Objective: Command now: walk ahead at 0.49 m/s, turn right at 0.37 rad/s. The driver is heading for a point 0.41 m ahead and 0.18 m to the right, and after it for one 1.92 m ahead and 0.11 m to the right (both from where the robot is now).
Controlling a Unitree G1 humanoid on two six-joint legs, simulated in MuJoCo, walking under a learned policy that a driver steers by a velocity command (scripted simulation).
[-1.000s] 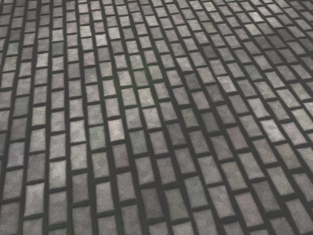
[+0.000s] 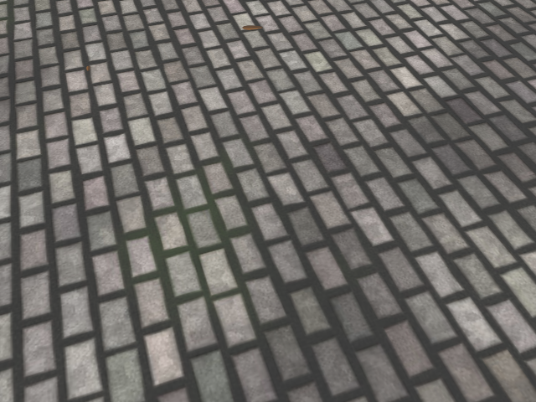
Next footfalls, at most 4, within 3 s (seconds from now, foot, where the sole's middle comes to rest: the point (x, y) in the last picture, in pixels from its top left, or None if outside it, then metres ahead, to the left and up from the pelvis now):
0.28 right None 0.34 -0.15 -0.78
0.76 left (288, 347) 0.67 -0.05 -0.78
1.24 right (384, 292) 0.82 -0.34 -0.78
1.74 left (286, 217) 1.12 -0.08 -0.78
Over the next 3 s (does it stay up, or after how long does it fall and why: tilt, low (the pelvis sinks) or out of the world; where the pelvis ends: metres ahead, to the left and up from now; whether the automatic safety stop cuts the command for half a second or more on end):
stays up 1.26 -0.12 -0.01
